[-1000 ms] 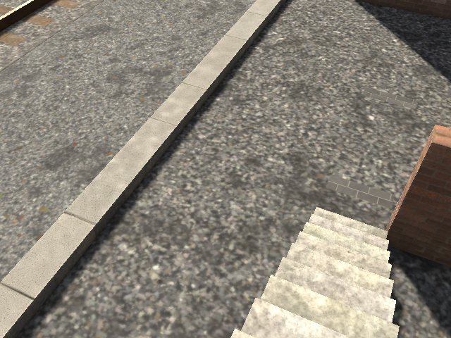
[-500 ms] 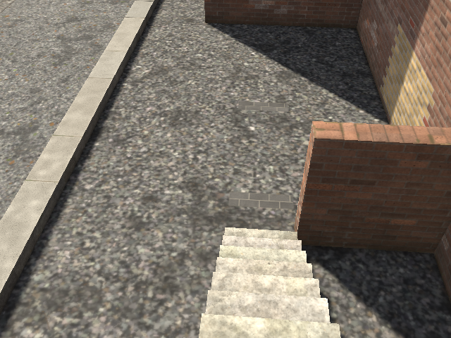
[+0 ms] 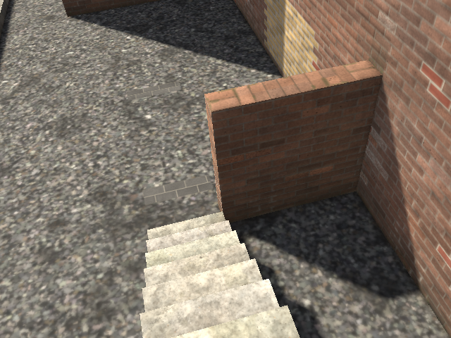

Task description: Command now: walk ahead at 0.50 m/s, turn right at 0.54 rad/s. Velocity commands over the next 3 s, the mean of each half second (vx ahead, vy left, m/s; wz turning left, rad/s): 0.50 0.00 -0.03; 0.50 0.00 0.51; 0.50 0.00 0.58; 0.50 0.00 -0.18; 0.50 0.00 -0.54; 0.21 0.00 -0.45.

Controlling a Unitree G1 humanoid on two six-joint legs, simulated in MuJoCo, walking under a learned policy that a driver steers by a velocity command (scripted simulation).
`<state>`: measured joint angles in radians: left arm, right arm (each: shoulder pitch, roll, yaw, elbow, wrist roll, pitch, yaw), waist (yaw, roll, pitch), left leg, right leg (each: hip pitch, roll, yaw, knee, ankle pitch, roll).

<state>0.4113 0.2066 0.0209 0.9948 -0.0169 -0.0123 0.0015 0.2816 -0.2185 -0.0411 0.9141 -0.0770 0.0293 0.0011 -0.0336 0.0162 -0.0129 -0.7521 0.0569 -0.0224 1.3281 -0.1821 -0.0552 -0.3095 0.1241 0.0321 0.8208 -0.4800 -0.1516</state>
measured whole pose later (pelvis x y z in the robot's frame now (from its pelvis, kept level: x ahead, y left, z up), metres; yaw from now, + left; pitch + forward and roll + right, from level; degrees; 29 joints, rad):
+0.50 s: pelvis +0.22 +0.01 -0.19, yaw +0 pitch -3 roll +0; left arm 0.18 0.19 -0.01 0.83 0.05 0.02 0.01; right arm 0.57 -0.16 -0.01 1.11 -0.02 -0.03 0.01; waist -0.05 -0.03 -0.03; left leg -0.28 -0.11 -0.04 0.78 -0.44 0.08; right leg -0.82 0.01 0.05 1.48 -0.20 0.01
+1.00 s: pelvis +0.46 -0.10 -0.35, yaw +16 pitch +0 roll -1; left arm 0.32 0.20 0.05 0.92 0.03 -0.08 -0.09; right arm 0.47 -0.33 -0.08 0.98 0.02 -0.04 -0.06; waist -0.02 0.04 -0.02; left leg -0.60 -0.03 -0.12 1.99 -0.66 0.11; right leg -0.27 -0.01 -0.05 0.49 -0.25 0.00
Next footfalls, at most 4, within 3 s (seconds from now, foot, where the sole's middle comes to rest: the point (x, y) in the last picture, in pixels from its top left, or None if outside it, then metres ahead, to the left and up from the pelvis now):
0.32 left None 0.24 0.09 -0.93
0.74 right None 0.47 -0.22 -0.99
0.92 right None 0.55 -0.21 -1.12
1.56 left None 0.69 0.28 -1.31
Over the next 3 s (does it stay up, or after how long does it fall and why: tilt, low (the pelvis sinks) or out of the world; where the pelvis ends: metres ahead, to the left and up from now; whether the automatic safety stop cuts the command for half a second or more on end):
stays up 1.06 0.25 -0.88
